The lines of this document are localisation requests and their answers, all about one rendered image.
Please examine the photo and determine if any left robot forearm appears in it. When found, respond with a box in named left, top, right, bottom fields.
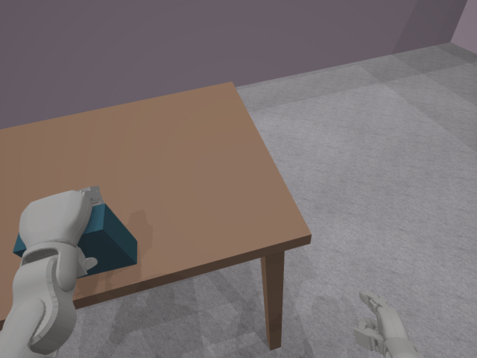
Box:
left=0, top=242, right=79, bottom=358

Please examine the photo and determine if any robot left hand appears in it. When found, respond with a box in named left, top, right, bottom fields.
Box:
left=19, top=186, right=104, bottom=278

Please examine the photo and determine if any right robot forearm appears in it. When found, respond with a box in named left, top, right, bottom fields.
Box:
left=383, top=337, right=425, bottom=358

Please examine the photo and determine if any table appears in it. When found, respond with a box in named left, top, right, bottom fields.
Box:
left=0, top=81, right=312, bottom=350

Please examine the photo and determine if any robot right hand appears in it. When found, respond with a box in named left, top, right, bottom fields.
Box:
left=354, top=291, right=410, bottom=355

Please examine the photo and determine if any sponge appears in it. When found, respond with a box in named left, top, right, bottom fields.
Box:
left=13, top=204, right=137, bottom=279

